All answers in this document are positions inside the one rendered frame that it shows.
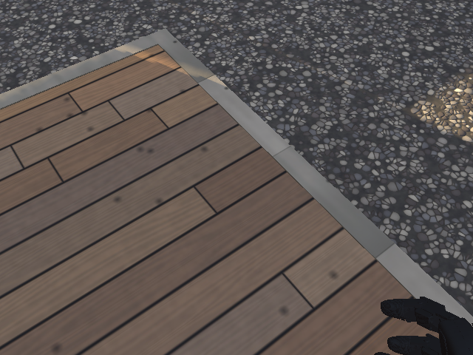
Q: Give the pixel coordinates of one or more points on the robot right hand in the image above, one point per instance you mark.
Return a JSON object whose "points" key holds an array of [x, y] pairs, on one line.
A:
{"points": [[455, 333]]}

